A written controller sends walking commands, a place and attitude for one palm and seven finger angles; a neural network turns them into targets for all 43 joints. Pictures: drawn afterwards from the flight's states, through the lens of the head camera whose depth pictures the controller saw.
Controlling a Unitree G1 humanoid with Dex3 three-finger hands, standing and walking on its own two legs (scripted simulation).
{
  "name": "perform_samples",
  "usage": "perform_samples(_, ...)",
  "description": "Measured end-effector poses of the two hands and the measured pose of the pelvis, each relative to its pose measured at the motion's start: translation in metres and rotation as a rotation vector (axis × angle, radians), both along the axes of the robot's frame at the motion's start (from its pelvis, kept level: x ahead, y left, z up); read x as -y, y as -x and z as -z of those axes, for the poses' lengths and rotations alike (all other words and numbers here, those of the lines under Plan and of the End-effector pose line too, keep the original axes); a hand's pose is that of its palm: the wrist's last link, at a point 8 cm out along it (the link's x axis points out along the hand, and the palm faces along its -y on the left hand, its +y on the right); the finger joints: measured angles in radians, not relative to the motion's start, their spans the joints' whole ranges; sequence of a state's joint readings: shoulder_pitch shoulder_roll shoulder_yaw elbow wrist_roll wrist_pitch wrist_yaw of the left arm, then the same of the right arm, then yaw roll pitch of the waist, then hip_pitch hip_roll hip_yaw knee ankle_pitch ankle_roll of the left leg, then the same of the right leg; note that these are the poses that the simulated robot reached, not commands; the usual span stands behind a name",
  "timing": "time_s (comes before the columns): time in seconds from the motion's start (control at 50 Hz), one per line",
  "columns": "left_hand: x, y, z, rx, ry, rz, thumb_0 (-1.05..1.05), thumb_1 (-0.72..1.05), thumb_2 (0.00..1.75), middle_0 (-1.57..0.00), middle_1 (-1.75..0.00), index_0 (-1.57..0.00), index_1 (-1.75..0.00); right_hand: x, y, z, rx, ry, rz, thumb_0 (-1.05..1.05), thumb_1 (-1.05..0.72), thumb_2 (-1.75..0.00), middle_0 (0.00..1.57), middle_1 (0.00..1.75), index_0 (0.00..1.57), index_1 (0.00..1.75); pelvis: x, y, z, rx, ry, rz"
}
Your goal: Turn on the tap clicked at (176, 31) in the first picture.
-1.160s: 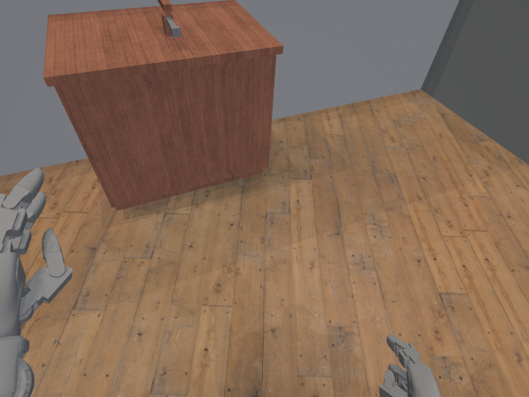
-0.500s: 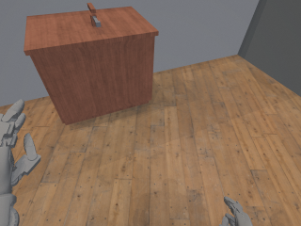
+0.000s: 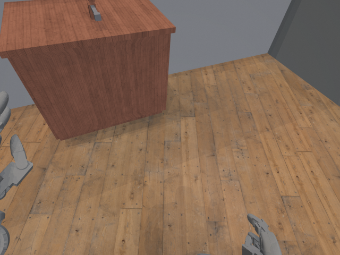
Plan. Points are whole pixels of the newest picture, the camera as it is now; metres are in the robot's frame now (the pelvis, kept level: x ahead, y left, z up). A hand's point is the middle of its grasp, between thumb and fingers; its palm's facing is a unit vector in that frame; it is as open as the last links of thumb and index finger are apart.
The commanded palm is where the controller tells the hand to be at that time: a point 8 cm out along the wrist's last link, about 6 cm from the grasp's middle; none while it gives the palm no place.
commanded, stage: walk to a spot facing it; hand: left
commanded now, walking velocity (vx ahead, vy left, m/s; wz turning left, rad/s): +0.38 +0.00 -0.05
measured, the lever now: (97, 16) +1.08 +0.40 +0.05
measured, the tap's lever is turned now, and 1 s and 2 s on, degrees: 0 0 0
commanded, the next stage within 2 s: take the last steps up to it in 0.78 s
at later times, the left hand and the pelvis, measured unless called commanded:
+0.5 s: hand (107, 94) +0.38 +0.16 +0.19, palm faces +0.36 -0.79 -0.50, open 7.4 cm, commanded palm +0.32 +0.22 +0.19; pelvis +0.17 -0.07 +0.00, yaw +2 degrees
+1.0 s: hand (109, 60) +0.50 +0.19 +0.19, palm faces +0.54 -0.70 -0.47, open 7.4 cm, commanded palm +0.44 +0.22 +0.19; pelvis +0.33 -0.08 -0.01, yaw +9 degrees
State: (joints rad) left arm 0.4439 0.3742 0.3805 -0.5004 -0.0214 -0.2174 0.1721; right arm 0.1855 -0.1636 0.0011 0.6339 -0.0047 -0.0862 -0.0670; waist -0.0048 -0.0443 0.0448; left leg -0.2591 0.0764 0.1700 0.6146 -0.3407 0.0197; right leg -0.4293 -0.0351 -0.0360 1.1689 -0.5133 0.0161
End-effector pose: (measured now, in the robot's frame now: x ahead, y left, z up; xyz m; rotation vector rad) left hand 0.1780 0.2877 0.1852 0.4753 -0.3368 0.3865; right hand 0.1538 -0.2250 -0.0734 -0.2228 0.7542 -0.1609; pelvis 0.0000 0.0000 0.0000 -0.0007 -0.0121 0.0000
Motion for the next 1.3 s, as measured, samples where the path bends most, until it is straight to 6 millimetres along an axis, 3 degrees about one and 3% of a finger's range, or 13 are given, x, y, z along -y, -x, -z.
perform_samples(0.1,0.020,-0.038,-0.017,-0.002,-0.011,0.056,0.02,0.89,0.89,-0.21,-0.30,-0.21,-0.30,-0.013,-0.029,-0.009,0.026,-0.069,-0.007,0.01,-0.90,-0.90,0.20,0.30,0.20,0.30,0.006,-0.032,-0.012,-0.015,0.023,0.021)
perform_samples(0.18,0.035,-0.069,-0.020,-0.039,-0.052,0.067,0.01,0.89,0.89,-0.21,-0.30,-0.21,-0.30,-0.006,-0.050,-0.003,0.007,-0.095,0.002,0.01,-0.90,-0.90,0.21,0.30,0.21,0.30,0.019,-0.063,-0.014,-0.018,0.027,0.026)
perform_samples(0.28,0.056,-0.112,-0.011,-0.064,-0.119,0.032,0.01,0.89,0.89,-0.21,-0.30,-0.21,-0.30,0.025,-0.082,0.027,-0.041,-0.104,0.006,0.01,-0.89,-0.90,0.21,0.30,0.21,0.30,0.047,-0.108,0.005,-0.007,0.017,-0.005)
perform_samples(0.36,0.075,-0.139,-0.003,-0.035,-0.100,0.033,0.01,0.89,0.89,-0.21,-0.30,-0.21,-0.30,0.058,-0.115,0.048,-0.104,-0.063,-0.016,0.01,-0.90,-0.90,0.21,0.30,0.21,0.30,0.060,-0.127,0.017,0.012,0.008,-0.014)
perform_samples(0.44,0.086,-0.156,-0.009,-0.057,-0.103,0.056,0.01,0.88,0.89,-0.21,-0.30,-0.21,-0.30,0.083,-0.145,0.035,-0.115,-0.020,0.009,0.01,-0.90,-0.90,0.20,0.30,0.20,0.30,0.064,-0.149,0.008,0.009,0.003,-0.025)
perform_samples(0.52,0.084,-0.170,-0.023,-0.053,-0.127,0.047,0.01,0.88,0.89,-0.21,-0.30,-0.21,-0.30,0.094,-0.174,0.013,-0.098,0.022,0.014,0.01,-0.90,-0.90,0.20,0.30,0.20,0.30,0.068,-0.177,-0.004,-0.004,-0.013,-0.045)
perform_samples(0.64,0.060,-0.194,-0.028,0.026,-0.087,-0.033,0.01,0.88,0.89,-0.21,-0.30,-0.21,-0.30,0.084,-0.225,-0.006,-0.048,0.075,-0.025,0.01,-0.90,-0.90,0.20,0.30,0.20,0.30,0.058,-0.225,-0.005,0.006,-0.027,-0.062)
perform_samples(0.76,0.037,-0.242,-0.006,0.093,-0.013,-0.070,0.01,0.89,0.89,-0.21,-0.30,-0.21,-0.30,0.048,-0.284,0.003,0.036,0.024,-0.051,0.01,-0.90,-0.90,0.20,0.30,0.20,0.30,0.047,-0.261,0.012,0.031,-0.025,-0.083)
perform_samples(0.82,0.040,-0.259,-0.006,0.049,-0.007,-0.070,0.01,0.89,0.89,-0.21,-0.30,-0.21,-0.30,0.025,-0.304,0.002,0.043,-0.053,-0.092,0.01,-0.90,-0.90,0.20,0.30,0.20,0.30,0.051,-0.274,0.006,0.019,-0.008,-0.100)
perform_samples(0.92,0.062,-0.265,-0.024,0.012,-0.066,-0.068,0.02,0.89,0.89,-0.21,-0.30,-0.21,-0.30,0.004,-0.331,0.007,0.028,-0.142,-0.168,0.01,-0.90,-0.90,0.20,0.30,0.20,0.30,0.064,-0.303,-0.001,0.001,0.018,-0.130)
perform_samples(1.06,0.067,-0.284,-0.019,-0.010,-0.064,-0.204,0.01,0.89,0.89,-0.21,-0.30,-0.21,-0.30,0.027,-0.371,0.036,-0.091,-0.105,-0.243,0.01,-0.90,-0.90,0.21,0.30,0.21,0.30,0.080,-0.345,0.004,-0.001,-0.009,-0.179)
perform_samples(1.18,0.059,-0.320,-0.006,-0.041,0.012,-0.224,0.01,0.89,0.89,-0.21,-0.30,-0.21,-0.30,0.055,-0.415,0.015,-0.094,0.008,-0.218,0.01,-0.90,-0.90,0.21,0.30,0.21,0.30,0.075,-0.377,-0.006,-0.016,-0.029,-0.187)
perform_samples(1.3,0.056,-0.365,-0.008,0.025,-0.030,-0.121,0.01,0.89,0.89,-0.21,-0.30,-0.21,-0.30,0.062,-0.460,-0.005,0.047,0.039,-0.136,0.01,-0.90,-0.90,0.20,0.30,0.20,0.30,0.068,-0.405,0.004,0.000,-0.026,-0.145)
